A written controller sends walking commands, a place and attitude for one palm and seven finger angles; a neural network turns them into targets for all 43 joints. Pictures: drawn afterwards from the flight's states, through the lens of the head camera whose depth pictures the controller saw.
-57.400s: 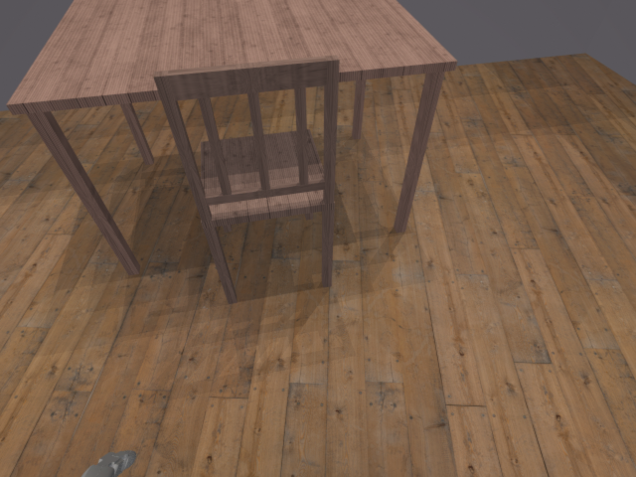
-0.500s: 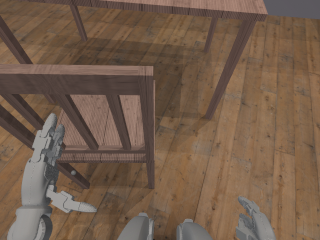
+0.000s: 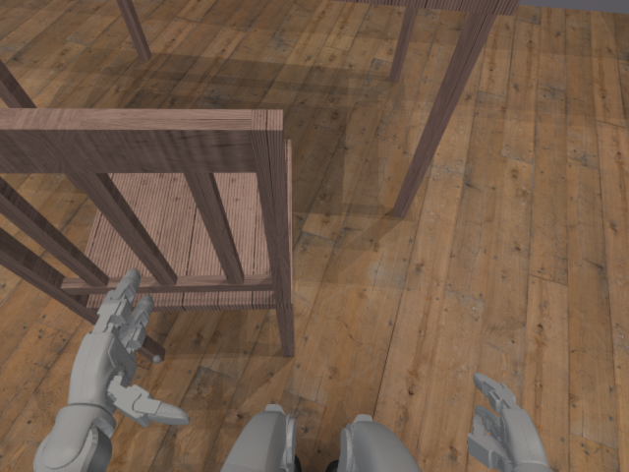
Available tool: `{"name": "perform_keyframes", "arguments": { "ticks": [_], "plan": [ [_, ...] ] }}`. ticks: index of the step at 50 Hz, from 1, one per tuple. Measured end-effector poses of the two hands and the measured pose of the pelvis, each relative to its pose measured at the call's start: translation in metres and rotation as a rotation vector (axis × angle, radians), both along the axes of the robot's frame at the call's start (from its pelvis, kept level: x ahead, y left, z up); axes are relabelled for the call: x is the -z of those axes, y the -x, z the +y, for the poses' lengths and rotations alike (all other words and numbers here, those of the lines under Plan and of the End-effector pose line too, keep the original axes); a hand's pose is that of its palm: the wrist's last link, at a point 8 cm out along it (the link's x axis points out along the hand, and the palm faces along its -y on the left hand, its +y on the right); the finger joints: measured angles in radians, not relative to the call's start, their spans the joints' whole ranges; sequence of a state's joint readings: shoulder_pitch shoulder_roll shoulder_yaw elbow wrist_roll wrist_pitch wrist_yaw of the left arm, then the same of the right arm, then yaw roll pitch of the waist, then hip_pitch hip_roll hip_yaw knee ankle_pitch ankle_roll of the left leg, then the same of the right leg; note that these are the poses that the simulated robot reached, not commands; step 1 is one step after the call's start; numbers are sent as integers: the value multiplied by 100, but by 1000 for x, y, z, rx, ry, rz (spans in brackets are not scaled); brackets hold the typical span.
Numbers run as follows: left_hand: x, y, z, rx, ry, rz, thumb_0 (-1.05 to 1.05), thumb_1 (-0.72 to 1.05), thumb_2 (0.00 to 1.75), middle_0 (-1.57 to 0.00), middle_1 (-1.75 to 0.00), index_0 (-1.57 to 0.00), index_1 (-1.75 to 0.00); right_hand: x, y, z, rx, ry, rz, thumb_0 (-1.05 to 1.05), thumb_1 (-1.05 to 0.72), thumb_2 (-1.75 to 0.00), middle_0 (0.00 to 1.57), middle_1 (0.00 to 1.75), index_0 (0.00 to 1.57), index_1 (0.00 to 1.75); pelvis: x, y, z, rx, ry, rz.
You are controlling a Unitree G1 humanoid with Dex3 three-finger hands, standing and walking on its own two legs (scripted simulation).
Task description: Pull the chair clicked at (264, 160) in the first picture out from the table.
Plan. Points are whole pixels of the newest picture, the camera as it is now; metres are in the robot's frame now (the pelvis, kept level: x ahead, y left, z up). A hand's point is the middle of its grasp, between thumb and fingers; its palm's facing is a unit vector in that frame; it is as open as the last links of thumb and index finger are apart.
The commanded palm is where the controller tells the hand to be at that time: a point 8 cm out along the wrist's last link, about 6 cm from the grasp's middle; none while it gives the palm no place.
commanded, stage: aim the fingers beside a spindle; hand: left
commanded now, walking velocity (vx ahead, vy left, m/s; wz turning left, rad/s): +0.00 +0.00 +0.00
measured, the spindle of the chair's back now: (136, 237) +0.39 +0.25 +0.02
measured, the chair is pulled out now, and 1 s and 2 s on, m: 0.32 0.32 0.32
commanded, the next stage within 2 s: push the fingers through the gap in 0.46 s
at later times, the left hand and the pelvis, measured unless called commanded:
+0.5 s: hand (125, 331) +0.26 +0.21 +0.08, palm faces +0.07 -1.00 -0.07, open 16.9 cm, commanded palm +0.24 +0.28 +0.03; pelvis +0.00 +0.02 +0.01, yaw +0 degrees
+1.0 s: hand (136, 320) +0.29 +0.23 -0.01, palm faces +0.06 -1.00 +0.02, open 16.9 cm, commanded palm +0.28 +0.28 +0.02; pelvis -0.01 +0.04 -0.01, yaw -1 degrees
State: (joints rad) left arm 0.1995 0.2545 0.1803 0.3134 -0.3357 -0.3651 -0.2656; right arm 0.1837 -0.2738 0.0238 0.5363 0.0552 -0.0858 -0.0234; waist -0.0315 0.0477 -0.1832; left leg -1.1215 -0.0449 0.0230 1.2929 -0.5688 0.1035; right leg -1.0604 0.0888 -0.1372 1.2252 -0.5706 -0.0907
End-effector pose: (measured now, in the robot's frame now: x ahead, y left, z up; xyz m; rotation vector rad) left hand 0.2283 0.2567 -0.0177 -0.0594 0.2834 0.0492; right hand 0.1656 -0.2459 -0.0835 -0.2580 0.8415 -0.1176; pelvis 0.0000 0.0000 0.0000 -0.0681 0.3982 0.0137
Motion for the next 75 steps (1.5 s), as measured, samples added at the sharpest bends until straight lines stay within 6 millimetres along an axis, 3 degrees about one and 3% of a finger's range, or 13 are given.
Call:
{"name": "perform_keyframes", "arguments": {
  "ticks": [4, 8, 13, 17, 21, 26, 30, 34, 42, 50, 59, 67, 75],
  "plan": [
    [-49, 2, -27, 50, -30, -207, -2, -49, 30, -5, -8, -6, -8, -10, 5, 1, 7, 31, 11, 1, -90, -90, 20, 30, 20, 30, -6, -2, 2, 4, -2, -14],
    [-101, -4, 0, -34, -184, -418, -2, -49, 30, -7, -8, -7, -9, -9, 6, 9, -1, 3, 39, 1, -90, -90, 20, 30, 20, 30, -12, -4, 4, -1, -5, -21],
    [-50, -13, 41, -109, -135, -191, -1, -49, 30, -6, -8, -6, -8, 2, -3, 18, -23, -38, 24, 1, -90, -90, 20, 30, 20, 30, -4, 1, 7, -6, -1, -11],
    [3, 2, 17, -19, 1, 4, -1, -49, 30, -5, -8, -5, -8, -1, -6, 18, -18, -10, -9, 1, -90, -90, 21, 30, 20, 30, 1, 2, 12, -5, 12, 1],
    [-35, 4, -18, 55, 5, -170, -2, -49, 30, -5, -8, -5, -8, -10, -2, 20, -20, 33, -5, 1, -90, -90, 20, 30, 20, 30, -4, 0, 16, -2, 14, -10],
    [-96, -9, 11, -31, -175, -436, -1, -49, 30, -7, -8, -7, -9, -8, 2, 28, -34, 8, 33, 1, -90, -90, 20, 30, 20, 30, -9, -1, 20, -8, 10, -15],
    [-53, -20, 42, -88, -138, -234, -1, -49, 30, -6, -8, -7, -8, 1, 0, 34, -33, -29, 40, 1, -90, -90, 20, 30, 20, 30, -3, 3, 22, -5, 10, -10],
    [-2, -8, 28, -24, -13, -15, -1, -49, 30, -5, -8, -6, -8, -1, 0, 34, -13, -10, 19, 1, -90, -90, 21, 30, 20, 30, 0, 4, 26, -5, 23, -5],
    [-69, -19, 16, -18, -122, -424, -2, -49, 30, -6, -8, -6, -8, -1, 11, 32, -37, 46, 57, 1, -90, -90, 20, 30, 20, 30, 1, 6, 30, -7, 19, 2],
    [-12, -41, 31, -7, -37, -117, -1, -49, 30, -5, -8, -6, -8, 10, 19, 37, 4, 3, 88, 1, -90, -90, 20, 30, 20, 30, 6, 11, 35, -4, 34, 1],
    [-57, -49, 34, -72, -121, -368, -1, -50, 30, -4, -7, -6, -8, 3, 32, 36, -8, 38, 129, 1, -90, -90, 20, 30, 20, 30, -1, 8, 36, -1, 26, 3],
    [-15, -80, 28, 25, -40, -176, -1, -50, 30, -5, -8, -5, -8, 9, 36, 31, 29, 40, 153, 1, -90, -90, 20, 30, 20, 30, 4, 10, 38, -5, 43, 11],
    [-46, -85, 38, -82, -101, -304, -1, -49, 30, -4, -8, -6, -8, 0, 44, 31, 30, 49, 184, 1, -90, -90, 20, 30, 20, 30, -6, 4, 39, 9, 30, 9]
  ]
}}
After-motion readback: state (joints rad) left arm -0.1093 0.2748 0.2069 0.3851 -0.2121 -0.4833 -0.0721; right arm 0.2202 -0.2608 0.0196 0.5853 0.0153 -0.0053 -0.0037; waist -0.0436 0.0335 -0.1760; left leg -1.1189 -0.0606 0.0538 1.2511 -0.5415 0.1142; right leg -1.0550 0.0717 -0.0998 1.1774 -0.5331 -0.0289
